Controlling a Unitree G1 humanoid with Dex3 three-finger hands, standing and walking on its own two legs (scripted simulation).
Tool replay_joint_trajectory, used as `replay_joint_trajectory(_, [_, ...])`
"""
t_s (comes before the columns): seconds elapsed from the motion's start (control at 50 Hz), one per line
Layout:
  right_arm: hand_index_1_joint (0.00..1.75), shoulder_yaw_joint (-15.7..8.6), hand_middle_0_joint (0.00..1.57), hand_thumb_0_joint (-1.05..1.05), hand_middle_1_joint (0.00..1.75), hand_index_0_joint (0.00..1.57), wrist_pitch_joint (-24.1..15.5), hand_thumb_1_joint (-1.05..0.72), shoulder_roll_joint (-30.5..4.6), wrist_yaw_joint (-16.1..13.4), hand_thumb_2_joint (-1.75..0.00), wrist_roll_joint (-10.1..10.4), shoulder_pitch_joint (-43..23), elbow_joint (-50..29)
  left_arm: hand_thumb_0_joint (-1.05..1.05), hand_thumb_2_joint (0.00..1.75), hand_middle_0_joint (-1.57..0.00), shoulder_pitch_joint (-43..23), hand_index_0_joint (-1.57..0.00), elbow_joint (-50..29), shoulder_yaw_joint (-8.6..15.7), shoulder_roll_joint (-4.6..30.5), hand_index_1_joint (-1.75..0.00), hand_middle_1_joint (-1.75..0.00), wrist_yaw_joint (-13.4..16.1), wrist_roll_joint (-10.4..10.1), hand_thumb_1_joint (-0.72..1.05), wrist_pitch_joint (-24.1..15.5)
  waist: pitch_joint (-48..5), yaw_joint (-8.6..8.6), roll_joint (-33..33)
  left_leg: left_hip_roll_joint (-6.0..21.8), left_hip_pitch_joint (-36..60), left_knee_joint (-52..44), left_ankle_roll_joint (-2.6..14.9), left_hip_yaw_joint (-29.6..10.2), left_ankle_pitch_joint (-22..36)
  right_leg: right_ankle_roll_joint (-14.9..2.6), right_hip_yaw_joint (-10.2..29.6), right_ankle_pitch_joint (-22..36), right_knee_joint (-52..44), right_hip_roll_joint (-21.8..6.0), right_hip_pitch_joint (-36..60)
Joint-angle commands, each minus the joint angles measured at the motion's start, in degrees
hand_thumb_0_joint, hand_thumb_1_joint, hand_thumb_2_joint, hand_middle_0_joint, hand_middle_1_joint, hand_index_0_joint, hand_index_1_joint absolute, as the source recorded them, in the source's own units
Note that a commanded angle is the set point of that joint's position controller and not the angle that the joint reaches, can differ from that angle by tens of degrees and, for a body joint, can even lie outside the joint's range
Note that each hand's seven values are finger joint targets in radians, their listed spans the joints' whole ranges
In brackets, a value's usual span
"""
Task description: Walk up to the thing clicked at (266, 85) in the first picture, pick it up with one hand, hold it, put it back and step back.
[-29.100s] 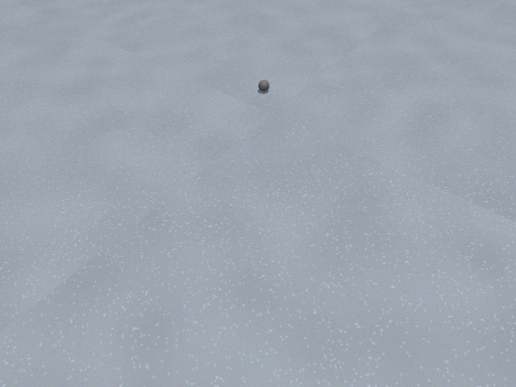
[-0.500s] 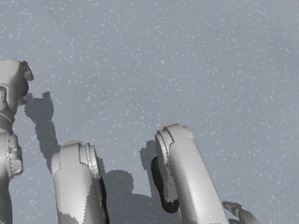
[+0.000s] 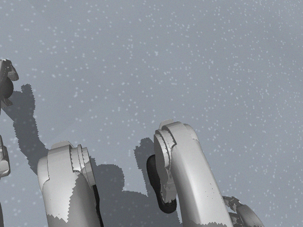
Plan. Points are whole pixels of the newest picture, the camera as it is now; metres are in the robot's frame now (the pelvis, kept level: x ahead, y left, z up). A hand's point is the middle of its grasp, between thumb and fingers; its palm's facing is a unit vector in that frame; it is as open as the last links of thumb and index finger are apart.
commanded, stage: rest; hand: left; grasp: from above
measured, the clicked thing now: out of the picture +0.47 +0.33 -0.21
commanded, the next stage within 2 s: open in 1.56 s
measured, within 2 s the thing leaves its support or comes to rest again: rests again in 1.40 s
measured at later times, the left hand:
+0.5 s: hand (8, 91) +0.47 +0.31 -0.23, palm faces -0.46 -0.13 -0.88, open 8.5 cm
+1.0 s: hand (11, 93) +0.47 +0.31 -0.25, palm faces -0.46 -0.13 -0.88, open 8.5 cm
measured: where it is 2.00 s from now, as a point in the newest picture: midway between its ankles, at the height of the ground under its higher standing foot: (129, 204)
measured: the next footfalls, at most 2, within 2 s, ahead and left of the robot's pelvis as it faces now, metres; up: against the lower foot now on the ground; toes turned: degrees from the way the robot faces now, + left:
none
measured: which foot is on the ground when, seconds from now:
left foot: down 0.00-1.00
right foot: down 0.00-1.00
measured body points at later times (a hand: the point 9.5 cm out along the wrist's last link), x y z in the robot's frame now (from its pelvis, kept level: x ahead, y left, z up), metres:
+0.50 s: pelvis +0.00 +0.00 -0.01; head +0.28 +0.10 +0.33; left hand +0.49 +0.32 -0.18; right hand +0.04 -0.26 -0.09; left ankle +0.07 +0.13 -0.29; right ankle +0.10 -0.12 -0.29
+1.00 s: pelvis +0.00 +0.01 -0.01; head +0.28 +0.12 +0.32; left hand +0.49 +0.32 -0.20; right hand +0.05 -0.25 -0.08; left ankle +0.07 +0.13 -0.29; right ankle +0.10 -0.12 -0.29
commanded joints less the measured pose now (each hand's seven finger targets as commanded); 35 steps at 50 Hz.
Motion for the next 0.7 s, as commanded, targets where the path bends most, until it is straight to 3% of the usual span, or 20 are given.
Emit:
replay_joint_trajectory(0.0, [0.30, -4.16, 0.20, 0.00, 0.30, 0.20, 0.09, -0.91, -15.22, -0.71, -0.90, -0.75, 12.57, -0.06, 0.00, 0.79, -0.90, -19.67, -0.96, -8.57, 1.54, 16.56, -0.86, -0.92, 4.65, 0.19, 0.62, -0.24, -41.23, -1.12, 24.58, 0.22, 31.01, -13.15, 1.93, 5.76, 11.89, -4.16, -5.09, 14.69, -11.68, 1.16, 19.01])
replay_joint_trajectory(0.06, [0.30, -4.13, 0.20, 0.00, 0.30, 0.20, 0.00, -0.90, -15.49, -0.62, -0.89, -0.86, 12.30, -0.22, 0.00, 0.81, -0.92, -19.10, -0.96, -8.02, 1.70, 16.65, -0.83, -0.87, 5.72, 0.46, 0.63, 0.57, -41.84, -0.67, 25.78, 0.24, 31.88, -13.00, 1.81, 5.74, 12.50, -4.28, -5.23, 15.33, -10.92, 1.18, 17.97])
replay_joint_trajectory(0.14, [0.30, -3.62, 0.20, 0.00, 0.30, 0.20, -0.64, -0.90, -15.70, -0.27, -0.89, -1.19, 13.00, -0.10, 0.00, 0.79, -0.89, -18.79, -0.94, -4.94, 0.05, 14.34, -0.81, -0.87, 5.93, 0.36, 0.60, 1.68, -37.90, -2.73, 24.94, 0.48, 31.24, -12.61, 1.75, 5.01, 12.38, -4.30, -5.91, 15.34, -10.49, 1.27, 16.19])
replay_joint_trajectory(0.26, [0.30, -2.49, 0.20, 0.00, 0.30, 0.20, -1.59, -0.90, -16.64, -0.10, -0.89, -1.44, 12.67, -0.79, 0.00, 0.76, -0.88, -17.76, -0.93, -3.47, 0.73, 16.54, -0.81, -0.86, 6.04, -1.22, 0.60, 1.99, -37.25, -2.75, 22.36, 0.64, 28.29, -11.12, 2.19, 5.01, 12.15, -3.97, -5.86, 15.66, -11.07, 1.41, 18.82])
replay_joint_trajectory(0.34, [0.30, -1.87, 0.20, 0.00, 0.30, 0.20, -2.09, -0.90, -17.35, -0.02, -0.89, -1.70, 12.89, -1.01, 0.00, 0.78, -0.91, -18.63, -0.96, -4.79, 1.25, 18.28, -0.81, -0.86, 6.03, -0.95, 0.62, 1.23, -36.98, -3.53, 23.01, 0.66, 28.62, -10.43, 2.02, 4.82, 12.74, -4.08, -6.19, 15.78, -11.17, 1.51, 19.97])
replay_joint_trajectory(0.36, [0.30, -1.77, 0.20, 0.00, 0.30, 0.20, -2.17, -0.90, -17.15, -0.03, -0.89, -1.62, 12.43, -1.10, 0.00, 0.76, -0.91, -18.01, -0.96, -4.89, 1.17, 18.59, -0.80, -0.85, 6.25, -0.82, 0.62, 1.13, -38.06, -2.78, 23.74, 0.86, 29.69, -10.69, 1.85, 4.56, 12.98, -4.16, -6.25, 15.89, -10.74, 1.64, 19.87])
replay_joint_trajectory(0.38, [0.30, -1.55, 0.20, 0.00, 0.30, 0.20, -2.38, -0.90, -17.31, 0.13, -0.90, -1.81, 12.63, -1.26, 0.00, 0.78, -0.92, -17.46, -0.97, -4.15, 1.17, 18.54, -0.81, -0.87, 6.34, -0.52, 0.64, 1.15, -37.11, -3.51, 23.77, 0.97, 29.77, -10.07, 1.84, 4.53, 13.46, -4.15, -6.40, 16.33, -10.64, 1.74, 19.97])
replay_joint_trajectory(0.48, [0.30, -1.03, 0.20, 0.00, 0.30, 0.20, -2.51, -0.90, -18.03, 0.36, -0.89, -2.20, 12.06, -1.53, 0.00, 0.81, -0.95, -16.97, -1.00, -4.18, 2.32, 19.51, -0.82, -0.87, 7.94, 0.07, 0.67, 0.83, -37.52, -3.39, 26.66, 0.94, 31.79, -10.90, 1.18, 3.79, 15.05, -4.41, -7.33, 17.30, -9.55, 1.72, 19.15])
replay_joint_trajectory(0.56, [0.30, -0.37, 0.20, 0.00, 0.30, 0.20, -3.00, -0.90, -18.36, 0.63, -0.90, -2.59, 11.51, -1.53, 0.00, 0.82, -0.96, -17.29, -1.00, -1.94, 1.36, 19.14, -0.82, -0.86, 8.89, -0.18, 0.67, 1.17, -34.15, -4.51, 24.25, 1.19, 28.10, -9.61, 1.85, 4.08, 12.65, -4.08, -7.22, 16.28, -10.66, 2.11, 18.99])
replay_joint_trajectory(0.62, [0.30, 0.25, 0.20, 0.00, 0.30, 0.20, -3.45, -0.90, -18.01, 0.88, -0.90, -2.78, 11.34, -1.19, 0.00, 0.81, -0.97, -16.97, -1.01, -2.35, 1.21, 20.45, -0.80, -0.84, 9.55, 0.31, 0.68, 1.61, -35.85, -3.77, 26.07, 1.39, 29.22, -9.78, 1.90, 4.17, 13.50, -3.78, -6.76, 17.70, -10.46, 2.35, 21.04])
replay_joint_trajectory(0.64, [0.30, 0.06, 0.20, 0.00, 0.30, 0.20, -3.61, -0.90, -18.73, 0.92, -0.90, -2.82, 11.44, -1.41, 0.00, 0.81, -0.97, -17.02, -1.01, -1.59, 1.38, 19.95, -0.80, -0.85, 9.66, -0.29, 0.69, 1.62, -34.09, -4.51, 25.02, 1.37, 28.40, -9.49, 1.77, 4.02, 13.39, -3.95, -7.30, 17.13, -10.45, 2.22, 19.84])
replay_joint_trajectory(0.68, [0.30, 0.33, 0.20, 0.00, 0.30, 0.20, -3.86, -0.90, -18.47, 1.12, -0.90, -2.83, 11.20, -1.48, 0.00, 0.82, -0.96, -17.03, -1.00, -2.16, 1.03, 19.81, -0.82, -0.86, 9.78, -0.41, 0.68, 1.86, -35.50, -4.51, 25.42, 1.48, 30.07, -9.68, 1.78, 3.72, 13.85, -3.81, -7.38, 17.62, -10.29, 2.31, 20.52])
